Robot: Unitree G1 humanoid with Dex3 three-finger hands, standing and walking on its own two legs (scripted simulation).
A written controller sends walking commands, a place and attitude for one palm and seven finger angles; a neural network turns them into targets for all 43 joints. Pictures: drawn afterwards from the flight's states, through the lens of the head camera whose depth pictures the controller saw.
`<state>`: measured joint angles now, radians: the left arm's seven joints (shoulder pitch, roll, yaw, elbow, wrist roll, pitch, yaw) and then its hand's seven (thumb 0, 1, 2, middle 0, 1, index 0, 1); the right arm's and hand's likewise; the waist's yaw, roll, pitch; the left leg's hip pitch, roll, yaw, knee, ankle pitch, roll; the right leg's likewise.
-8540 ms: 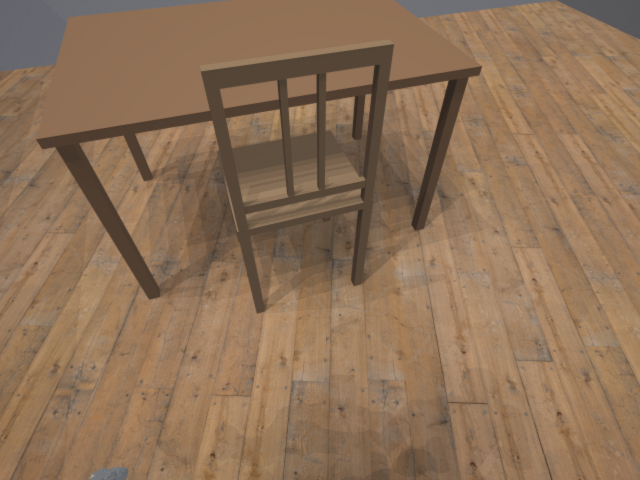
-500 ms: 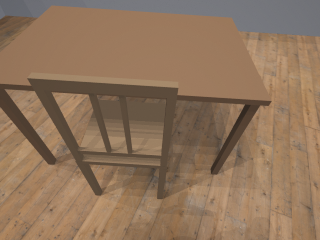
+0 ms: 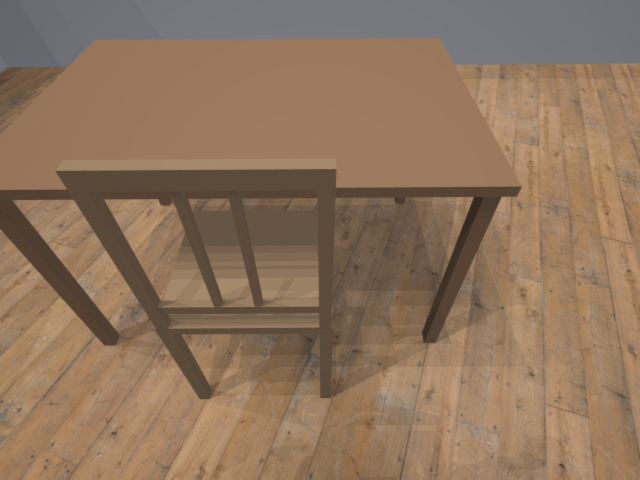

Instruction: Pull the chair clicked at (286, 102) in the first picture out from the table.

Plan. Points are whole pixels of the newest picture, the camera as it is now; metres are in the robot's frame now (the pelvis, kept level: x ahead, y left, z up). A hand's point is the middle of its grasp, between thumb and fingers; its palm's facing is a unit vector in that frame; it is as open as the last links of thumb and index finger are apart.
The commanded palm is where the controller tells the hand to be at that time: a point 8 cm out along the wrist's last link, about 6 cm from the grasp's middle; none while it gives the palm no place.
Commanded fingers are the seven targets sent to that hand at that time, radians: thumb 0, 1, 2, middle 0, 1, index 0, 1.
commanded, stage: come to a stop and stand still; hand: left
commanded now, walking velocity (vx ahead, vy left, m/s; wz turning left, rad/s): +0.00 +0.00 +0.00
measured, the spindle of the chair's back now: (200, 254) +0.50 +0.25 -0.07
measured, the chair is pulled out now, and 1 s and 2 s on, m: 0.00 0.00 0.00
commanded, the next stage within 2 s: look again from close up in 0.12 s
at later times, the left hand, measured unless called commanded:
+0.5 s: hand out of the picture +0.03 +0.18 -0.18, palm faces -0.01 -0.98 -0.18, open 7.4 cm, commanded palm none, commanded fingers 0.00 0.90 0.90 -0.20 -0.30 -0.20 -0.30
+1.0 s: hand out of the picture +0.02 +0.19 -0.18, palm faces -0.01 -0.99 -0.17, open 7.4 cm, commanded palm none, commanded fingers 0.00 0.90 0.90 -0.20 -0.30 -0.20 -0.30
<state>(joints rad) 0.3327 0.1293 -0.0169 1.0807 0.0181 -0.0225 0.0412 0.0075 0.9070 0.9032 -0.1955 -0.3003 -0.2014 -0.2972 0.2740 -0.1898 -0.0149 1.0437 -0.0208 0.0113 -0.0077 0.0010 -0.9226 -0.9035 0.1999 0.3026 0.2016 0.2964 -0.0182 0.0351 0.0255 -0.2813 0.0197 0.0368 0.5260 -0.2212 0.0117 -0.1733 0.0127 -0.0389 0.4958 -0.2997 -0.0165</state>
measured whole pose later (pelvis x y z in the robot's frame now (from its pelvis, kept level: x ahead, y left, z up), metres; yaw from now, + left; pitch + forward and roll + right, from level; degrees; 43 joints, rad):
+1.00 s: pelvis +0.03 +0.02 +0.00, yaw -2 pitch -1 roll +0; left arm 0.32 0.16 -0.02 1.11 0.02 -0.02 0.03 0.01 0.91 0.90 -0.19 -0.30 -0.20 -0.30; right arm 0.21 -0.16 0.01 1.13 -0.01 -0.02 -0.03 0.00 -0.92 -0.90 0.20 0.30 0.20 0.30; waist 0.01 -0.03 0.03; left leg -0.20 -0.02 0.08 0.45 -0.24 0.05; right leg -0.11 -0.03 0.01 0.44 -0.31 0.03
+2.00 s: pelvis -0.03 -0.03 -0.11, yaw +2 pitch +16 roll -2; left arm 0.30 0.25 0.23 0.02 -0.32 -0.32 -0.35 0.01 0.24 0.62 -0.13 -0.20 -0.14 -0.19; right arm 0.18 -0.19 0.00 0.65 0.02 -0.30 -0.09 0.01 -0.90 -0.90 0.20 0.30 0.21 0.30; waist 0.03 0.03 -0.12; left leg -1.07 0.04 -0.05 1.26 -0.48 -0.03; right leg -0.95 0.03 -0.13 1.26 -0.60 -0.07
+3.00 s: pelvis -0.01 +0.01 -0.09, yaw +1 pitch +16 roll -3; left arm 0.28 0.27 0.23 0.00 -0.29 -0.32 -0.24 -0.01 -0.50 0.30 -0.06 -0.08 -0.06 -0.08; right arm 0.23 -0.25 0.01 0.59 0.00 -0.26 -0.06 0.01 -0.90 -0.90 0.20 0.30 0.21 0.30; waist 0.00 0.03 -0.13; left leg -0.96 0.03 -0.02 1.16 -0.47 0.03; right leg -0.83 0.02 -0.09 1.12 -0.56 -0.02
